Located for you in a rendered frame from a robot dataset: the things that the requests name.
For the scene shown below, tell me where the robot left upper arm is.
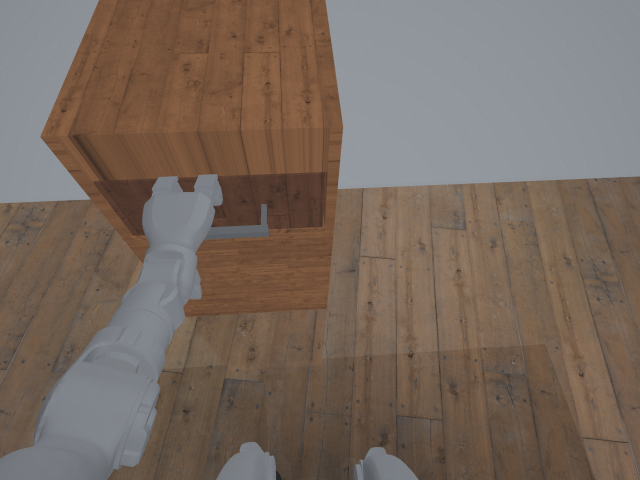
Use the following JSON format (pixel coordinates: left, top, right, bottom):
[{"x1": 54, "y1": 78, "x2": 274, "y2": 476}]
[{"x1": 0, "y1": 361, "x2": 160, "y2": 480}]

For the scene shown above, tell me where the drawer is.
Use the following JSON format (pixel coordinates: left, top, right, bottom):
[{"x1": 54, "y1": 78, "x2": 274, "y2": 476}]
[{"x1": 94, "y1": 172, "x2": 325, "y2": 236}]

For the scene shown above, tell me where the robot left thigh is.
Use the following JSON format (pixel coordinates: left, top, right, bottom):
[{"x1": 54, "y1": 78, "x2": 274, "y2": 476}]
[{"x1": 216, "y1": 450, "x2": 276, "y2": 480}]

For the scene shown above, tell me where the left robot shin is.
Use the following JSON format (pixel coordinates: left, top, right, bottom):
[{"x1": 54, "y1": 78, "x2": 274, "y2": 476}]
[{"x1": 239, "y1": 442, "x2": 265, "y2": 454}]

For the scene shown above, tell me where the cabinet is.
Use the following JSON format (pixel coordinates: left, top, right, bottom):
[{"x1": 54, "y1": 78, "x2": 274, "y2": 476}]
[{"x1": 40, "y1": 0, "x2": 343, "y2": 317}]

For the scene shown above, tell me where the robot left hand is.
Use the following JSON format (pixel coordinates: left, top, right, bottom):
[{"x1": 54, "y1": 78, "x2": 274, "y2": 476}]
[{"x1": 142, "y1": 174, "x2": 223, "y2": 299}]

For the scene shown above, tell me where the robot left forearm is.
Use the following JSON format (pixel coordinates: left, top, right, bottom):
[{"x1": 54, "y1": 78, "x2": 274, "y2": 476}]
[{"x1": 34, "y1": 243, "x2": 198, "y2": 445}]

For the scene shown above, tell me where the handle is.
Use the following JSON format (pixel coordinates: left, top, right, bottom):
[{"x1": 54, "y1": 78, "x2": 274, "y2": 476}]
[{"x1": 204, "y1": 204, "x2": 269, "y2": 240}]

